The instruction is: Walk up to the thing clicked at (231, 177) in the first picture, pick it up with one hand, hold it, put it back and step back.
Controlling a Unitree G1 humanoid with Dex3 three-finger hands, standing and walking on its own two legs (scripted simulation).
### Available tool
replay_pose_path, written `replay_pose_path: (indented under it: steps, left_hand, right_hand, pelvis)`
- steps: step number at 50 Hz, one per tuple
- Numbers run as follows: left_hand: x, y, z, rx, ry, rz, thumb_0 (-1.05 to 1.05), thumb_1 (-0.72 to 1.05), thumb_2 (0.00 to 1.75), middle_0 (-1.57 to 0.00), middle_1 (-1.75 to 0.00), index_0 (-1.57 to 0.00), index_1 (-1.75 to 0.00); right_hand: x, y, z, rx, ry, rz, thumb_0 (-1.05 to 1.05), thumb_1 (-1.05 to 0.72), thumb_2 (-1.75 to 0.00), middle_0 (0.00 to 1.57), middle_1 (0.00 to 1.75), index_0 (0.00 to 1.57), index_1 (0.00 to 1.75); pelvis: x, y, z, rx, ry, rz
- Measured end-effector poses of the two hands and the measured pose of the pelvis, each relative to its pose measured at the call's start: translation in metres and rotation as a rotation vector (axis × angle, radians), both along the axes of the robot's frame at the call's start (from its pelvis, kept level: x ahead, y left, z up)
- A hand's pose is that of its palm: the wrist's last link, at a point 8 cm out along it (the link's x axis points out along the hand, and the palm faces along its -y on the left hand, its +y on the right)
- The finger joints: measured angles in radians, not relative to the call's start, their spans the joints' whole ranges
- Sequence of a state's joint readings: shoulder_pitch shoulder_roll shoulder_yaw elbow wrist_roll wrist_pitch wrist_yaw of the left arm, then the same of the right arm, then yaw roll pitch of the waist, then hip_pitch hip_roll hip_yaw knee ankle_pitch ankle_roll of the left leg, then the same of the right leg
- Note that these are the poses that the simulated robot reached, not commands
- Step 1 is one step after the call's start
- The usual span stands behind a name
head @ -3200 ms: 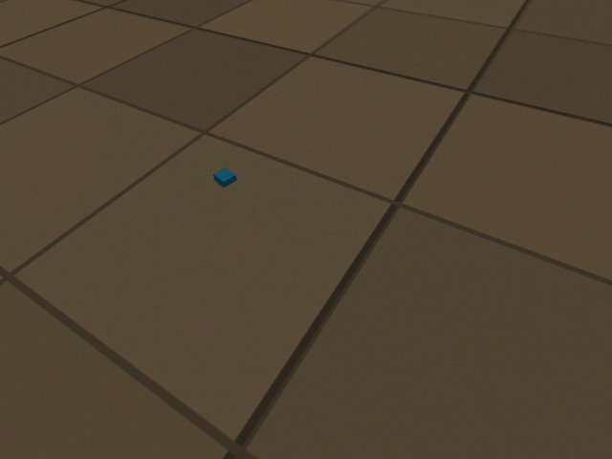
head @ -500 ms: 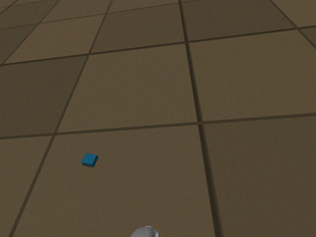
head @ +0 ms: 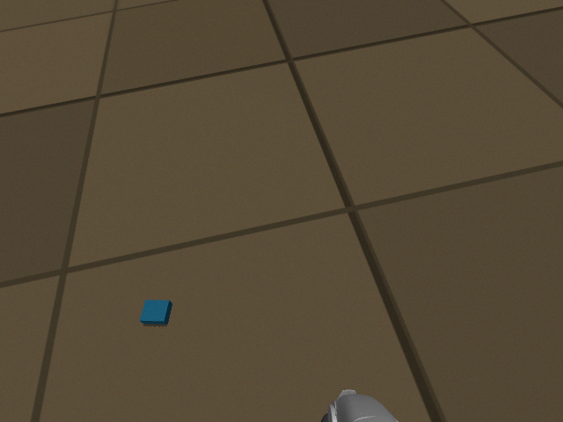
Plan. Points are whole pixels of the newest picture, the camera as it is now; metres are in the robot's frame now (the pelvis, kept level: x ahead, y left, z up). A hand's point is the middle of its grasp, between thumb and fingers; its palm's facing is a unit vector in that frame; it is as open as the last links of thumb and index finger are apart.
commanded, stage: walk up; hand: left
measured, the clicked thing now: (156, 312) +0.60 +0.49 -0.73
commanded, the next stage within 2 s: none
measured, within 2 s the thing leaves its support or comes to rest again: neither
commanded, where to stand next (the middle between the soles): +0.15 +0.32 m, yaw -7 degrees
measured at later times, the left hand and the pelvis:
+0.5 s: hand out of the picture +0.07 +0.58 -0.14, palm faces -0.03 -0.75 -0.66, open 7.4 cm; pelvis +0.01 +0.23 -0.03, yaw -2 degrees
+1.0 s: hand out of the picture +0.14 +0.66 -0.15, palm faces -0.07 -0.89 -0.44, open 7.4 cm; pelvis +0.03 +0.38 -0.01, yaw -4 degrees
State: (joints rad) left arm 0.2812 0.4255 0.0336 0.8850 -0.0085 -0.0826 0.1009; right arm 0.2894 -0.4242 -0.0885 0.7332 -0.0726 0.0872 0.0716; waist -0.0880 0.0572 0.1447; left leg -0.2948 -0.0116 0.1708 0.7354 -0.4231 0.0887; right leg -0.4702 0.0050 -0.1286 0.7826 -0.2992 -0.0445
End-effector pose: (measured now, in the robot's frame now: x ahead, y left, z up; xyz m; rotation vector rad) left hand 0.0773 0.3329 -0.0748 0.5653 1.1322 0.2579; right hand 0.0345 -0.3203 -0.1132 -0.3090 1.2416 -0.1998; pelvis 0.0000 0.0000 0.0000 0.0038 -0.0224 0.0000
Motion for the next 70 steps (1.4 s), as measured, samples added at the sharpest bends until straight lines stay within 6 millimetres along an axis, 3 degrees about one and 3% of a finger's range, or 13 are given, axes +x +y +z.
replay_pose_path:
  steps: [4, 10, 18, 22, 25, 30, 34, 40, 46, 51, 59, 64, 70]
  left_hand:
    - [0.007, 0.023, 0.0, 0.032, -0.042, -0.004, 0.0, 0.9, 0.9, -0.21, -0.3, -0.21, -0.3]
    - [-0.001, 0.074, 0.02, 0.069, -0.08, 0.03, 0.0, 0.9, 0.9, -0.21, -0.3, -0.22, -0.3]
    - [-0.017, 0.185, 0.016, 0.13, -0.036, 0.019, 0.0, 0.89, 0.9, -0.21, -0.3, -0.22, -0.3]
    - [-0.019, 0.253, -0.004, 0.157, -0.013, 0.057, 0.0, 0.9, 0.9, -0.21, -0.3, -0.22, -0.3]
    - [-0.012, 0.277, -0.011, 0.146, 0.017, 0.09, 0.0, 0.9, 0.9, -0.2, -0.3, -0.21, -0.3]
    - [0.006, 0.284, -0.013, 0.054, 0.037, 0.05, 0.0, 0.9, 0.9, -0.2, -0.3, -0.21, -0.3]
    - [0.017, 0.282, -0.014, 0.002, 0.02, 0.007, 0.0, 0.9, 0.9, -0.2, -0.3, -0.21, -0.3]
    - [0.021, 0.303, -0.013, -0.048, -0.028, 0.007, 0.0, 0.9, 0.9, -0.21, -0.3, -0.21, -0.3]
    - [0.042, 0.347, -0.026, -0.093, -0.032, -0.01, 0.0, 0.9, 0.9, -0.21, -0.3, -0.21, -0.3]
    - [0.064, 0.372, -0.032, -0.132, -0.014, 0.009, 0.0, 0.9, 0.9, -0.2, -0.3, -0.21, -0.3]
    - [0.087, 0.379, -0.035, -0.168, 0.029, 0.002, 0.0, 0.91, 0.9, -0.2, -0.3, -0.21, -0.3]
    - [0.098, 0.358, -0.037, -0.192, 0.042, -0.035, 0.0, 0.91, 0.9, -0.2, -0.3, -0.2, -0.29]
    - [0.102, 0.321, -0.037, -0.221, 0.02, -0.077, 0.0, 0.91, 0.9, -0.2, -0.3, -0.21, -0.3]
  right_hand:
    - [0.007, 0.028, -0.02, 0.02, 0.025, -0.002, 0.01, -0.9, -0.89, 0.21, 0.3, 0.2, 0.3]
    - [0.043, 0.073, -0.022, 0.046, -0.029, 0.052, 0.01, -0.9, -0.89, 0.21, 0.3, 0.21, 0.3]
    - [0.078, 0.129, -0.014, -0.022, -0.128, 0.076, 0.01, -0.9, -0.89, 0.21, 0.3, 0.2, 0.3]
    - [0.072, 0.17, -0.013, -0.077, -0.143, 0.075, 0.0, -0.91, -0.89, 0.2, 0.3, 0.2, 0.3]
    - [0.053, 0.205, -0.009, -0.066, -0.107, 0.04, 0.0, -0.91, -0.89, 0.2, 0.3, 0.2, 0.3]
    - [0.022, 0.254, -0.001, -0.028, -0.024, -0.003, 0.0, -0.9, -0.89, 0.21, 0.3, 0.21, 0.3]
    - [0.011, 0.282, -0.011, 0.004, 0.019, -0.028, 0.01, -0.9, -0.89, 0.21, 0.3, 0.21, 0.3]
    - [0.023, 0.328, -0.021, 0.018, 0.029, -0.029, 0.01, -0.9, -0.89, 0.21, 0.3, 0.21, 0.3]
    - [0.037, 0.368, -0.018, -0.009, -0.061, -0.034, 0.0, -0.9, -0.89, 0.21, 0.3, 0.21, 0.3]
    - [0.033, 0.393, -0.002, -0.052, -0.06, -0.048, 0.0, -0.9, -0.89, 0.21, 0.3, 0.21, 0.3]
    - [0.022, 0.388, 0.032, -0.142, -0.035, -0.076, 0.0, -0.9, -0.89, 0.21, 0.3, 0.21, 0.3]
    - [0.01, 0.369, 0.036, -0.171, -0.009, -0.095, 0.0, -0.9, -0.89, 0.21, 0.3, 0.21, 0.3]
    - [0.006, 0.35, 0.022, -0.139, 0.002, -0.127, 0.0, -0.9, -0.89, 0.21, 0.3, 0.21, 0.3]
  pelvis:
    - [0.005, 0.022, -0.011, -0.027, -0.019, -0.01]
    - [0.007, 0.068, -0.006, -0.025, -0.027, -0.004]
    - [0.006, 0.152, -0.023, -0.019, -0.002, -0.02]
    - [0.006, 0.203, -0.038, 0.004, -0.015, -0.035]
    - [0.01, 0.226, -0.031, -0.022, -0.012, -0.034]
    - [0.018, 0.255, -0.013, -0.023, -0.007, -0.038]
    - [0.024, 0.279, -0.012, -0.016, -0.006, -0.053]
    - [0.023, 0.319, -0.01, -0.02, -0.033, -0.051]
    - [0.029, 0.365, -0.017, 0.009, -0.031, -0.066]
    - [0.036, 0.386, -0.009, -0.004, -0.027, -0.074]
    - [0.042, 0.39, 0.006, -0.017, -0.011, -0.103]
    - [0.04, 0.381, 0.007, -0.019, -0.005, -0.118]
    - [0.035, 0.364, 0.004, -0.023, -0.013, -0.119]
